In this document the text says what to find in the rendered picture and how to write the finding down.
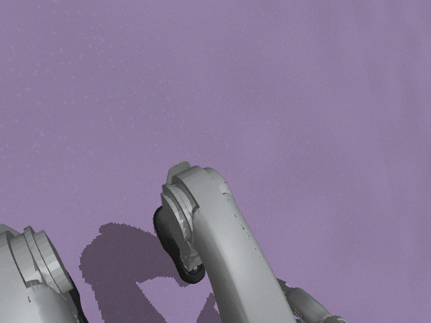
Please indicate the right robot hand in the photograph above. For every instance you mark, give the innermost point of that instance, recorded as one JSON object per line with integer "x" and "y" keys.
{"x": 303, "y": 305}

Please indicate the left robot foot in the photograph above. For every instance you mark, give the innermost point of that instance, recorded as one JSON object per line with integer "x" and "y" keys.
{"x": 76, "y": 299}

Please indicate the right robot foot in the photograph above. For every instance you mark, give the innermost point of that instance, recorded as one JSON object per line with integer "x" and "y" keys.
{"x": 169, "y": 245}

